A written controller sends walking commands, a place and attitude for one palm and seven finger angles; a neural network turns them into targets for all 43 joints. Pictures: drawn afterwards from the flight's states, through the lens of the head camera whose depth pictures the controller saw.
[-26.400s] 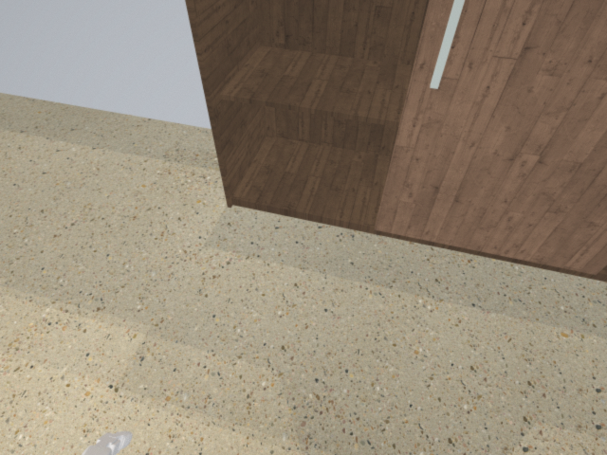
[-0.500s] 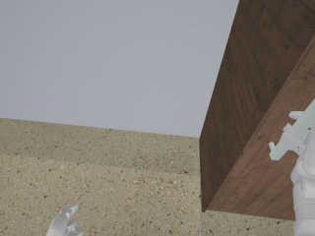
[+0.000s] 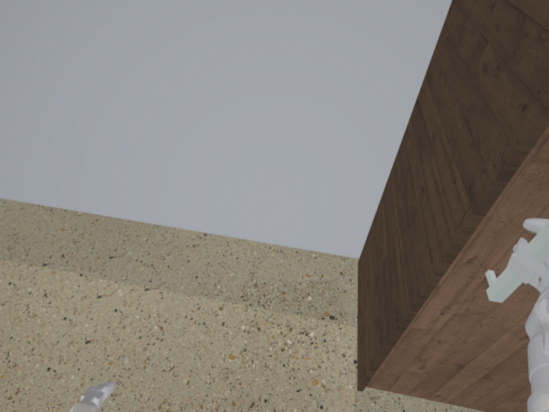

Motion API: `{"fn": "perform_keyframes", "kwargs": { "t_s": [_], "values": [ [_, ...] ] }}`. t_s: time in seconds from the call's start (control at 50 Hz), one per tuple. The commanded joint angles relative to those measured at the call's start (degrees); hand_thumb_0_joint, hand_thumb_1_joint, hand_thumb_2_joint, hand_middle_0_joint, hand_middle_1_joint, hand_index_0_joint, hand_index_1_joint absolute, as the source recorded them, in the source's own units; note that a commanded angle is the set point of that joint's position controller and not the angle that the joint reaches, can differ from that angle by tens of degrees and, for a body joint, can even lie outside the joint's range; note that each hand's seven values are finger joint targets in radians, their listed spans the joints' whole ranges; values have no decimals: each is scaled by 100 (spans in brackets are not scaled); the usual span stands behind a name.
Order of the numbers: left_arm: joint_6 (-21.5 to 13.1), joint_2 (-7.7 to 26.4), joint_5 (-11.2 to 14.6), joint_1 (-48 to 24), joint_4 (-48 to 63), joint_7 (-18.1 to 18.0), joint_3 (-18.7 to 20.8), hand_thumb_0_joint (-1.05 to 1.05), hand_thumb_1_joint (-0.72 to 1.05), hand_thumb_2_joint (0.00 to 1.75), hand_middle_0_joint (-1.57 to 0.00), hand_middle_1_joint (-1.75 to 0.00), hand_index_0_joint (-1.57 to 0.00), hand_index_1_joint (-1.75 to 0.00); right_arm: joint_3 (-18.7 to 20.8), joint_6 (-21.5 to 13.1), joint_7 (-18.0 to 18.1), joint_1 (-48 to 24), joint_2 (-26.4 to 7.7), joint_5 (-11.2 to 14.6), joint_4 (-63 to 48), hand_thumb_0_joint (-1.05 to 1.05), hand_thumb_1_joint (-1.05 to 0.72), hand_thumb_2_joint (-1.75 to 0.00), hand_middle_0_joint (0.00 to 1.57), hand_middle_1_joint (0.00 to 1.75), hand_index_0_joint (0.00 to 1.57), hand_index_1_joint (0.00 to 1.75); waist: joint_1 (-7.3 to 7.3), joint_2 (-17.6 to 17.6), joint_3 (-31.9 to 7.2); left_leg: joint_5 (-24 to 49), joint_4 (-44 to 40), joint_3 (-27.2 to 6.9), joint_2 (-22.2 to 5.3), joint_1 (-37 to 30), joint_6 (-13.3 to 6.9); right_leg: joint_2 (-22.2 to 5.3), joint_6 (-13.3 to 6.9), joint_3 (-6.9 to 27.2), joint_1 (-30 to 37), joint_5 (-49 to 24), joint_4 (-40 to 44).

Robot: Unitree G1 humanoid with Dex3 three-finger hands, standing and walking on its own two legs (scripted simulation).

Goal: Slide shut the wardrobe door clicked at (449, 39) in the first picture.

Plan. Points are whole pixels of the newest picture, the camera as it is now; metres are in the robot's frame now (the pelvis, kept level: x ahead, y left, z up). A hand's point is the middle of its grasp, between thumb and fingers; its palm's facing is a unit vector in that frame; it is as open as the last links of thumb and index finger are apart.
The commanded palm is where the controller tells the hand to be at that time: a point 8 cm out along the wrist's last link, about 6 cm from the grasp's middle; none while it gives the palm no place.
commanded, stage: stop walking and hold the door there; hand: right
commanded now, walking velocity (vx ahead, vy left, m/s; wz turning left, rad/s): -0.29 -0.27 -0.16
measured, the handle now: (534, 239) +0.38 -0.37 +0.10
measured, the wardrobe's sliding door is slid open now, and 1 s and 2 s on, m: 0.00 0.00 0.00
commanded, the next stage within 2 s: loosen the grip on the handle in 1.50 s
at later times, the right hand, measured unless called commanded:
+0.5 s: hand (525, 264) +0.33 -0.34 +0.09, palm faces +0.37 +0.89 -0.25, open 5.6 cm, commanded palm +0.29 -0.38 +0.09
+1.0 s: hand (524, 263) +0.33 -0.34 +0.09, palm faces +0.38 +0.89 -0.25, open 5.7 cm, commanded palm +0.30 -0.36 +0.09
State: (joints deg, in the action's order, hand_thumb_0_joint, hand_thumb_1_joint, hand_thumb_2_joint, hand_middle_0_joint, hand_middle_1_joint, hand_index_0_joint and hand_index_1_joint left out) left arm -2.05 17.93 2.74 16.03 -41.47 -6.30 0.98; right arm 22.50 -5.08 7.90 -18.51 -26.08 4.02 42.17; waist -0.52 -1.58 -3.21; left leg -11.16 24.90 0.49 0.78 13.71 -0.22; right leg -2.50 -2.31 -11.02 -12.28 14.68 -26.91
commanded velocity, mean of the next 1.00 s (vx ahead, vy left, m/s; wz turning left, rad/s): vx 0.01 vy -0.03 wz -0.04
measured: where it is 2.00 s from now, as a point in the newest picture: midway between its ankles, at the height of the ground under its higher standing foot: outside the picture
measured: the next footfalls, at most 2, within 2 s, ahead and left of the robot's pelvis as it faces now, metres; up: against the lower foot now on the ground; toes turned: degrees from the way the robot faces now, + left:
left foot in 0.56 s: -0.03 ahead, +0.01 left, +0.00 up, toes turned +4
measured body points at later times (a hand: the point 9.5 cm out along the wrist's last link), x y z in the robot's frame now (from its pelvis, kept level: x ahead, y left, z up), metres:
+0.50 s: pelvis -0.06 -0.08 -0.01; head -0.04 -0.07 +0.44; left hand +0.07 +0.15 -0.13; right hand +0.31 -0.38 +0.11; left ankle -0.08 +0.02 -0.71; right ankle -0.03 -0.14 -0.74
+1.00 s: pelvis -0.06 -0.08 +0.00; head -0.07 -0.06 +0.45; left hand +0.03 +0.20 -0.12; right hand +0.31 -0.38 +0.11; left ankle -0.07 +0.01 -0.74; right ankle -0.03 -0.14 -0.74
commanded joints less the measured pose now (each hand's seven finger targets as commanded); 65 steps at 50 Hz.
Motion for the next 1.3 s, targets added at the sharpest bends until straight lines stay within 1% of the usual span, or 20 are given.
{"fn": "perform_keyframes", "kwargs": {
  "t_s": [0.0,0.06,0.12,0.18,0.22,0.26,0.28,0.3,0.34,0.36,0.38,0.42,0.5,0.58,0.6,0.62,0.74,0.9,1.08,1.28],
  "values": [
    [-121,820,5,-487,808,-33,305,0,90,90,-20,-30,-20,-30,72,-264,17,-1571,-1664,-229,-1073,0,-90,-90,45,140,45,140,40,-349,-884,2357,-309,-767,-902,-28,-175,-455,215,786,606,-1726,-33],
    [65,823,30,-516,876,-27,357,0,90,90,-20,-30,-20,-30,97,-242,66,-1603,-1730,-218,-1087,0,-90,-90,45,140,45,140,31,-74,-1166,3256,-230,-1114,-1437,-193,-380,-298,308,776,568,-1722,-574],
    [186,787,48,-640,932,0,348,0,90,90,-20,-30,-20,-30,53,-232,74,-1701,-1692,-202,-955,0,-90,-90,45,140,45,140,107,549,-1158,3543,-315,-1472,-2093,-588,-723,-58,375,1021,-157,59,-1102],
    [172,738,88,-722,953,29,312,0,90,90,-20,-30,-20,-30,-43,-151,63,-1928,-1622,-204,-998,0,-90,-90,45,140,45,140,121,1025,-1014,2607,-288,-1324,-2400,-538,-751,-17,327,1356,-511,913,-1158],
    [173,701,68,-714,814,24,272,0,90,90,-20,-30,-20,-30,174,-149,89,-2038,-1851,-251,-991,0,-90,-90,45,140,45,140,8,985,-984,2064,62,-724,-2117,-32,-389,-107,271,1248,197,-27,-251],
    [203,778,33,-863,904,-11,300,0,90,90,-20,-30,-20,-30,-56,-260,27,-2254,-1614,-282,-1319,0,-90,-90,45,140,45,140,45,-435,-924,980,970,103,-1015,598,138,-638,-4,1609,727,-1968,152],
    [211,715,43,-950,1027,-7,280,0,90,90,-20,-30,-20,-30,-337,-315,-19,-2381,-1384,-252,-1514,0,-90,-90,45,140,45,140,77,-1218,-904,-658,1412,331,-588,702,294,-1049,-226,1883,649,-2280,342],
    [209,588,23,-803,1026,50,220,0,90,90,-20,-30,-20,-30,-451,-352,-48,-2295,-1225,-290,-1360,0,-90,-90,45,140,45,140,86,-1386,-927,-1795,2207,353,-352,755,236,-1108,-451,1935,436,-1714,741],
    [82,476,18,-878,1083,100,111,0,90,90,-20,-30,-20,-30,-891,-406,-110,-2866,-626,-200,-1685,0,-90,-90,45,140,45,140,52,-1097,-830,-2087,3129,299,-245,1074,133,-1236,-672,2212,487,-1781,872],
    [17,515,9,-778,984,87,144,0,90,90,-20,-30,-20,-30,-935,-402,-133,-2876,-547,-163,-1670,0,-90,-90,45,140,45,140,17,-825,-930,-1882,3163,217,-269,1255,153,-1283,-701,2197,892,-2207,730],
    [-21,577,10,-604,893,72,184,0,90,90,-20,-30,-20,-30,-483,-397,-103,-2808,-1076,-161,-1515,0,-90,-90,45,140,45,140,50,-344,-1118,-1760,3064,187,-271,1311,189,-1318,-725,2225,1210,-2504,594],
    [-100,603,-22,-561,839,93,174,0,90,90,-20,-30,-20,-30,-564,-312,-111,-2798,-1066,-212,-1397,0,-90,-90,45,140,45,140,45,-271,-1074,-1691,2326,174,-278,1168,202,-1275,-671,2124,1443,-2967,504],
    [-207,536,-86,-589,781,128,11,0,90,90,-20,-30,-20,-30,-699,-219,-181,-2904,-972,-194,-1309,0,-90,-90,45,140,45,140,85,-687,-975,-1083,359,129,-191,27,44,-1130,-285,1923,1032,-1443,739],
    [-249,650,-189,-574,806,107,48,0,90,90,-20,-30,-20,-30,-618,-176,-241,-2882,-1055,-225,-1106,0,-90,-90,45,140,45,140,-21,102,-1016,-353,-428,-624,-664,-227,-326,-761,270,1688,802,-914,490],
    [-245,644,-96,-479,737,94,61,0,90,90,-20,-30,-20,-30,-369,-150,-205,-2822,-1259,-202,-893,0,-90,-90,45,140,45,140,42,550,-1061,-438,-342,-510,-578,-180,-225,-778,147,1702,785,-658,520],
    [-245,611,-68,-469,762,92,56,0,90,90,-20,-30,-20,-30,-716,-151,-232,-2946,-862,-168,-916,0,-90,-90,45,140,45,140,23,625,-1092,-528,-268,-442,-528,-89,-189,-848,68,1756,846,-474,578],
    [-239,559,-122,-439,645,5,-18,0,90,90,-20,-30,-20,-30,-943,-168,-158,-3155,-696,-194,-806,0,-90,-90,45,140,45,140,21,-735,-802,-1101,607,-208,-167,673,-98,-1367,-83,2569,1154,975,1701],
    [-212,654,-100,-452,620,-19,52,0,90,90,-20,-30,-20,-30,-1059,-191,-194,-2993,-567,-212,-514,0,-90,-90,45,140,45,140,16,-399,-656,-365,-245,-334,-374,145,-115,-1032,34,1687,784,-318,1123],
    [-168,690,-21,-371,707,3,158,0,90,90,-20,-30,-20,-30,-985,-185,-181,-2629,-652,-169,-698,0,-90,-90,45,140,45,140,-40,-116,-1094,955,-397,-608,-595,152,-115,-755,70,1261,1236,-1877,228],
    [87,709,60,-472,781,-40,180,0,90,90,-20,-30,-20,-30,-200,-91,-131,-2026,-1474,-196,-541,0,-90,-90,45,140,45,140,29,211,-1167,3098,-288,-591,-835,-425,242,-499,48,883,795,-2002,-196]
  ]
}}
